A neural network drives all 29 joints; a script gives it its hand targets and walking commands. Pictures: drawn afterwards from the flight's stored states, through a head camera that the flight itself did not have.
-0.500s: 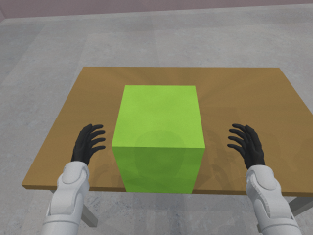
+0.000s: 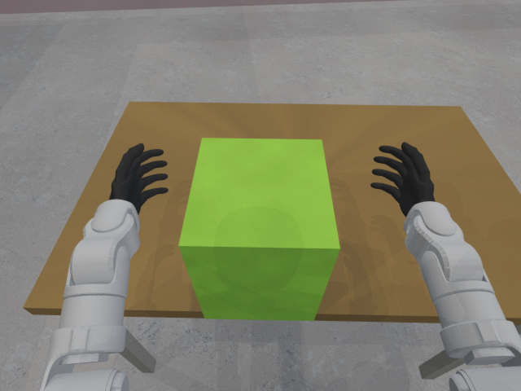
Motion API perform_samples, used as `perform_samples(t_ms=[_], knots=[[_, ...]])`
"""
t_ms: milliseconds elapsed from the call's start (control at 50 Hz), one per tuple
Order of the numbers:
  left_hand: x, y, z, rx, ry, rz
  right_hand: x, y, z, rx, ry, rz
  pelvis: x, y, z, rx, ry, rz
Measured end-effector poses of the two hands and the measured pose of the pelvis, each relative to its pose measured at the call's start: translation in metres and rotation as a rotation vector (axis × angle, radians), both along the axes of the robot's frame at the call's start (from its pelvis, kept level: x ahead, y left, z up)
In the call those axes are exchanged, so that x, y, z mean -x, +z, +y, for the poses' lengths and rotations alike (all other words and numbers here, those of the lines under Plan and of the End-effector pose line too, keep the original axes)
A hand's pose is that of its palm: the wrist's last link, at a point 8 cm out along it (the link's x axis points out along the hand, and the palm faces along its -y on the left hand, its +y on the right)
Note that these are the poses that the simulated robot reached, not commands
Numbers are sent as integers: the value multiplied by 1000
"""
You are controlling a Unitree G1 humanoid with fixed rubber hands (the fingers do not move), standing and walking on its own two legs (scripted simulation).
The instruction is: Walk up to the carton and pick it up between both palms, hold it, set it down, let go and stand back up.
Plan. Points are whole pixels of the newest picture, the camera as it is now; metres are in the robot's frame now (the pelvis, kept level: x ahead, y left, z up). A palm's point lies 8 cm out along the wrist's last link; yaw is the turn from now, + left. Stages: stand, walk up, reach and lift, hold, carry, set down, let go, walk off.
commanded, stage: reach and lift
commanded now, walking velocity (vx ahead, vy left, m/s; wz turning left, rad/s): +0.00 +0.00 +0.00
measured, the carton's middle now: (260, 233) +0.37 +0.02 +0.01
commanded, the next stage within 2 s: none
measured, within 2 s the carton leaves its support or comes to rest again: neither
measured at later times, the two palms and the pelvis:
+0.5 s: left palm (126, 142) +0.41 +0.21 +0.18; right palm (422, 138) +0.42 -0.21 +0.18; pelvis -0.01 +0.00 +0.00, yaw +1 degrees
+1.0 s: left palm (146, 193) +0.40 +0.21 +0.09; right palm (377, 185) +0.41 -0.17 +0.09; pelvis -0.01 +0.00 -0.01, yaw +2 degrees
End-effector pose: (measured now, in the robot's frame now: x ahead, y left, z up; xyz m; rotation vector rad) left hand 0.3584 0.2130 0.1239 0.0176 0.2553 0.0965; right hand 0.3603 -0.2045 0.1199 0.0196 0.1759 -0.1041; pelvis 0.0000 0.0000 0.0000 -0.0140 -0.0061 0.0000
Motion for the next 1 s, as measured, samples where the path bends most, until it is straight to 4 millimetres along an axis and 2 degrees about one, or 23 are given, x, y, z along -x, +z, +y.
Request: perform_samples(t_ms=[180, 400, 580, 700, 920, 1000], knots=[[-21, 19, 2, -6, 0, -11, -20, 17, -3, 4, -8, 4, 1, 0, 1, 3, 5, 30], [-47, 51, -2, -11, 0, -23, -46, 56, -7, 12, 3, -2, 4, -1, 1, 4, 5, 62], [-61, 59, -3, -26, 8, -2, -64, 66, 0, 6, 10, 47, 9, -2, -2, 1, 15, 84], [-67, 44, -7, -39, 3, 16, -71, 50, 13, 11, 14, 79, 11, -2, -2, 1, 26, 106], [-46, -31, -6, -44, 14, 30, -52, -25, 32, 23, 5, 97, 11, -5, 0, 6, 37, 149], [-44, -38, -7, -45, 30, -5, -52, -30, 33, 21, 6, 62, 14, -8, 0, 8, 38, 189]])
